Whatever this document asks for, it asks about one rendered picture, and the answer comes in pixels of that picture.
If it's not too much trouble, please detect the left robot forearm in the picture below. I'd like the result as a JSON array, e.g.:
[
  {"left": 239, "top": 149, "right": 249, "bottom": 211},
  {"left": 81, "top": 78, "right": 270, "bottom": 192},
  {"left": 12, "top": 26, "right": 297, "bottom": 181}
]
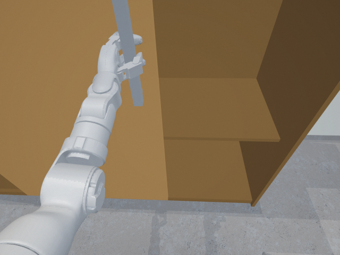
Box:
[{"left": 40, "top": 72, "right": 122, "bottom": 203}]

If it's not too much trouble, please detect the wardrobe door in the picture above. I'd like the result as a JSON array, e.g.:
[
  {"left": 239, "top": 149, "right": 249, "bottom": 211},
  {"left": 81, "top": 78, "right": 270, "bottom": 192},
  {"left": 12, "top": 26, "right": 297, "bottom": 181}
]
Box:
[
  {"left": 0, "top": 0, "right": 168, "bottom": 200},
  {"left": 0, "top": 174, "right": 19, "bottom": 189}
]

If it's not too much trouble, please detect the handle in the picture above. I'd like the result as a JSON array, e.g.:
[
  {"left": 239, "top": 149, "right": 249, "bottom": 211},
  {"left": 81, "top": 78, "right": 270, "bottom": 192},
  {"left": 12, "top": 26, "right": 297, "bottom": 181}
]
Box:
[{"left": 112, "top": 0, "right": 143, "bottom": 106}]

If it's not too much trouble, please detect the left robot hand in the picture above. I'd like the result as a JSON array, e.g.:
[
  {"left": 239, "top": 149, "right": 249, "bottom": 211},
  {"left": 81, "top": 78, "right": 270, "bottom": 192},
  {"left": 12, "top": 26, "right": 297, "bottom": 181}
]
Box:
[{"left": 98, "top": 31, "right": 146, "bottom": 84}]

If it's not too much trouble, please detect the robot left upper arm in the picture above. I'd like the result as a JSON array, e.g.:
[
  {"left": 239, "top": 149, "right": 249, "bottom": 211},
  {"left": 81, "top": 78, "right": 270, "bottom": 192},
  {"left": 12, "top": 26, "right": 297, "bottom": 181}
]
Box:
[{"left": 0, "top": 163, "right": 105, "bottom": 255}]

